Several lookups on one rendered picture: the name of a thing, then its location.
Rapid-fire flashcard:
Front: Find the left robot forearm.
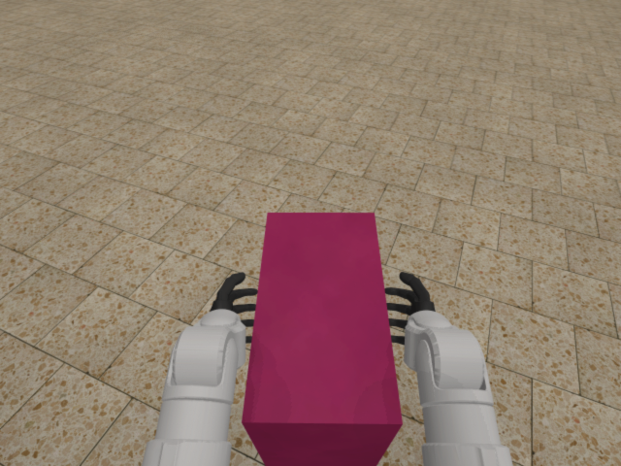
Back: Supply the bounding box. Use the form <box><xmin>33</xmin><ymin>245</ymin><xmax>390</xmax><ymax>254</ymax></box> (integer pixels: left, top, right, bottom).
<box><xmin>142</xmin><ymin>309</ymin><xmax>245</xmax><ymax>466</ymax></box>

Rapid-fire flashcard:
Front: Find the carton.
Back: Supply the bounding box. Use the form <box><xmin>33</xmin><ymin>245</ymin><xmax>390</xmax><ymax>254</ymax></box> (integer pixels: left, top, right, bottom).
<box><xmin>242</xmin><ymin>213</ymin><xmax>403</xmax><ymax>466</ymax></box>

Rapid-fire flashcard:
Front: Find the right robot forearm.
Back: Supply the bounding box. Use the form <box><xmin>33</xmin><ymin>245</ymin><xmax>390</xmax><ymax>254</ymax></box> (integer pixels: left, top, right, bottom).
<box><xmin>404</xmin><ymin>311</ymin><xmax>513</xmax><ymax>466</ymax></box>

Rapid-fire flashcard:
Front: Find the robot left hand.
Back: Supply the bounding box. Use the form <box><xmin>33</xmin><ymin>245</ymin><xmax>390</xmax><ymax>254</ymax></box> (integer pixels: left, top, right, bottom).
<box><xmin>210</xmin><ymin>272</ymin><xmax>258</xmax><ymax>344</ymax></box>

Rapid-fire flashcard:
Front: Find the robot right hand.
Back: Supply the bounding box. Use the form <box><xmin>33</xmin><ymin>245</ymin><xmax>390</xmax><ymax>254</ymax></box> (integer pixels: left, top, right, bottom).
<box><xmin>384</xmin><ymin>272</ymin><xmax>435</xmax><ymax>345</ymax></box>

